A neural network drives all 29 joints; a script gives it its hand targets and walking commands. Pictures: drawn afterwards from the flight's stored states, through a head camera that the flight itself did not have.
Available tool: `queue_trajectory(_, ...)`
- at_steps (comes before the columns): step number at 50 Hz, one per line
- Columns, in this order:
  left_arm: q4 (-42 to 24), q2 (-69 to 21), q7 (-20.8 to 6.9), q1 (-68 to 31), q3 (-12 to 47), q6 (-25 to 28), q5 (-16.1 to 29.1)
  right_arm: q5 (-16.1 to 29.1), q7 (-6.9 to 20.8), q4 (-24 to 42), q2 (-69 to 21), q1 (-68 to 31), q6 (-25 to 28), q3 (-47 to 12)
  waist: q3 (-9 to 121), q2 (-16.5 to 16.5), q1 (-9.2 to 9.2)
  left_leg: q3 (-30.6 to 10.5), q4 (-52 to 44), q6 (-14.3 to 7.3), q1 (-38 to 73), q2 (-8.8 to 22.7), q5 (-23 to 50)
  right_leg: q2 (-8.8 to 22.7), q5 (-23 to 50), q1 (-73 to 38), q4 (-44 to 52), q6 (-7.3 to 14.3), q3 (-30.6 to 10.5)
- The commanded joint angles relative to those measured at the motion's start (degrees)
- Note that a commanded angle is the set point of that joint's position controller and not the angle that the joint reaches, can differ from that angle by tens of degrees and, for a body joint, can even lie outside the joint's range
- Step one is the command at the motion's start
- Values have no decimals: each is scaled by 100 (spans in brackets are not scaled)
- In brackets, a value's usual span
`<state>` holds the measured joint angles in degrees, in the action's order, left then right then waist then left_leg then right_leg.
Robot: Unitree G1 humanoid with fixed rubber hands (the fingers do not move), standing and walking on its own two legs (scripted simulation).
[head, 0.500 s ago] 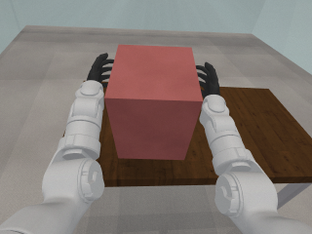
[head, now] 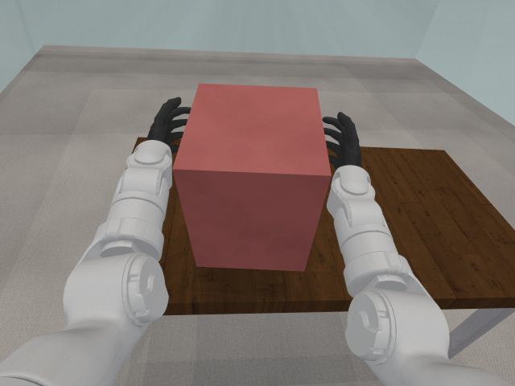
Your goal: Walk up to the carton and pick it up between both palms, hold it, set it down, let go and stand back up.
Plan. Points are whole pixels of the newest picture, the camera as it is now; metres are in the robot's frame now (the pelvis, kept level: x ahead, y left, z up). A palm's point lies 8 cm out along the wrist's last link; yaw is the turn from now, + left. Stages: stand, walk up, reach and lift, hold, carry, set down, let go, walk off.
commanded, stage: set down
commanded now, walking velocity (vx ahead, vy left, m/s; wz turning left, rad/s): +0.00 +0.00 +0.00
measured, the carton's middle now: (253, 181) +0.44 -0.01 +0.12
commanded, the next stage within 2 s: none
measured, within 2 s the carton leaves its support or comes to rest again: rests again in 1.80 s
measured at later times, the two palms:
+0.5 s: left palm (162, 155) +0.44 +0.15 +0.16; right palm (338, 175) +0.40 -0.14 +0.17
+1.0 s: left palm (163, 170) +0.45 +0.15 +0.12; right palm (331, 190) +0.40 -0.14 +0.13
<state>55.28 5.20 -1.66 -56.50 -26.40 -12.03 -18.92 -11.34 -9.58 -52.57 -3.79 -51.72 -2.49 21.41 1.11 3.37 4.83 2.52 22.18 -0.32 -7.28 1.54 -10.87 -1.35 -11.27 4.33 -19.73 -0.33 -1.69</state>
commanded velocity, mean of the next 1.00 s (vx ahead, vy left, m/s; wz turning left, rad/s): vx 0.00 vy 0.00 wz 0.00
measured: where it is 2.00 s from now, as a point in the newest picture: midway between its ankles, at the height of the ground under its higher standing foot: outside the picture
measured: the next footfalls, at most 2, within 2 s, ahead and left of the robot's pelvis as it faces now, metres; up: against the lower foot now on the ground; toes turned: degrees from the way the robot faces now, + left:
none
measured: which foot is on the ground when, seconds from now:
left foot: down 0.00-1.00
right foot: down 0.00-1.00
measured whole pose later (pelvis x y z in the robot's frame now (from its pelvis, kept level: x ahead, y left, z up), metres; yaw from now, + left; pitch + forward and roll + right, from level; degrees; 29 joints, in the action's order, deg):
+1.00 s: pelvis +0.01 +0.00 +0.00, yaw +0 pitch -3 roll -1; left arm 62.1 6.8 -6.2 -55.7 -30.1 -6.5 -18.9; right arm -22.8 -8.3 -45.1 -11.4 -46.8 -2.0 30.8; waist -3.2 2.8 4.8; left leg 2.7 21.9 -0.3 -7.9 1.2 -11.6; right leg -0.9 -11.8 4.8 -19.2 -0.9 -1.7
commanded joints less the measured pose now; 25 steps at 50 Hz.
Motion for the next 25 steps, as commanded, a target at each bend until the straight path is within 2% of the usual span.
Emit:
queue_trajectory(1,244,-2545,-1067,-3140,884,136,188,-253,829,398,-2835,-3257,121,-452,1525,-623,122,416,-863,86,574,-286,388,80,1573,-874,328,-435,510)
queue_trajectory(2,325,-2438,-1119,-3119,873,118,143,-323,818,535,-2725,-3296,101,-464,1425,-624,213,411,-854,101,472,-283,365,64,1559,-1012,312,-438,517)
queue_trajectory(3,375,-2412,-1177,-2917,762,75,137,-227,781,831,-2759,-3445,119,-567,1461,-504,121,414,-888,10,425,-312,219,109,1674,-1091,355,-477,484)
queue_trajectory(4,170,-2453,-1165,-3142,899,179,170,-169,784,752,-3000,-3406,171,-720,1751,-581,73,444,-850,30,319,-373,493,128,2199,-1332,189,-540,480)
queue_trajectory(5,114,-2573,-1184,-3206,950,249,285,-186,778,906,-2934,-3589,249,-767,2001,-463,92,403,-824,32,407,-310,643,115,2280,-1301,173,-536,448)
queue_trajectory(6,14,-2614,-1148,-3475,1002,328,424,-218,802,1033,-3031,-3768,257,-702,2231,-495,221,349,-789,65,463,-333,699,122,2365,-1154,129,-535,483)
queue_trajectory(7,-157,-2786,-1107,-3841,1204,473,453,-242,824,1131,-3126,-3850,375,-809,2784,-711,212,350,-638,188,531,-322,1030,111,2535,-1224,44,-502,503)
queue_trajectory(8,-347,-2869,-1044,-3833,1349,574,484,-283,832,1369,-3301,-3904,482,-892,3297,-655,69,338,-543,186,497,-313,1234,87,2776,-1202,2,-491,525)
queue_trajectory(9,-308,-2884,-1002,-4036,1420,678,550,-368,834,1243,-3218,-4001,506,-714,3635,-668,154,361,-520,194,463,-314,1173,93,2680,-1122,45,-459,518)
queue_trajectory(10,-313,-2939,-989,-4155,1493,761,672,-280,870,1300,-3460,-4098,576,-869,3794,-691,72,376,-537,191,386,-317,1195,87,2732,-1201,34,-446,540)
queue_trajectory(11,-502,-3127,-935,-4207,1672,890,687,-290,897,1313,-3467,-3832,633,-1061,4180,-831,146,343,-438,229,546,-302,1648,91,3137,-1083,-72,-427,559)
queue_trajectory(12,-554,-3143,-882,-4166,1658,963,638,-350,922,1128,-3498,-3856,716,-1008,4247,-1007,-9,400,-402,291,552,-295,1815,68,2952,-1038,-95,-426,568)
queue_trajectory(13,-360,-3052,-891,-3970,1499,965,546,-429,877,1119,-3537,-3627,709,-863,4116,-835,125,422,-304,278,477,-301,1880,99,3387,-1151,-85,-421,538)
queue_trajectory(14,-291,-2931,-888,-4133,1604,996,681,-396,886,1117,-3516,-3783,667,-863,4042,-771,155,389,-369,244,280,-299,1617,111,3242,-1163,-128,-436,510)
queue_trajectory(15,53,-2798,-951,-4112,1364,972,534,-508,886,868,-3369,-3661,579,-625,3557,-731,226,430,-535,218,198,-295,1179,133,2906,-1037,-25,-419,518)
queue_trajectory(16,462,-2647,-1033,-3732,1105,809,357,-615,877,646,-3251,-3391,444,-469,2617,-599,218,415,-680,146,93,-256,821,155,2490,-937,133,-443,532)
queue_trajectory(17,442,-2612,-1059,-3485,970,733,206,-652,900,631,-3185,-3266,419,-411,2360,-714,102,490,-762,146,276,-258,783,127,2095,-947,213,-396,545)
queue_trajectory(18,483,-2533,-1129,-3383,919,666,168,-741,889,416,-3089,-2931,282,-299,1802,-703,187,420,-863,116,262,-244,579,175,1954,-963,253,-407,548)
queue_trajectory(19,471,-2471,-1148,-3151,754,587,61,-702,878,531,-3213,-2890,253,-336,1624,-684,117,499,-841,131,291,-300,709,161,2154,-1118,206,-477,573)
queue_trajectory(20,587,-2435,-1190,-3101,683,506,77,-657,893,673,-3085,-2895,182,-374,1581,-635,154,441,-818,99,288,-303,733,186,2206,-1122,235,-456,495)
queue_trajectory(21,682,-2262,-1261,-3196,574,460,63,-696,852,557,-3026,-2978,93,-262,1324,-556,158,447,-957,45,87,-327,493,209,2314,-1264,240,-522,452)
queue_trajectory(22,724,-2179,-1312,-2918,450,403,-40,-664,816,787,-3013,-2882,98,-417,1290,-425,101,453,-901,14,44,-349,585,229,2560,-1339,172,-544,467)
queue_trajectory(23,635,-2224,-1347,-3132,452,460,-28,-707,818,739,-3183,-2954,59,-334,1518,-373,180,456,-946,-29,-27,-387,337,268,2536,-1400,146,-618,386)
queue_trajectory(24,506,-2194,-1386,-3102,547,477,49,-805,812,774,-3035,-2956,59,-207,1448,-502,215,482,-1035,-30,15,-358,234,289,2250,-1424,196,-603,400)
queue_trajectory(25,435,-2305,-1330,-3300,566,497,-56,-727,824,915,-3101,-3130,104,-257,1891,-538,247,403,-910,33,-25,-333,466,245,2552,-1398,115,-563,442)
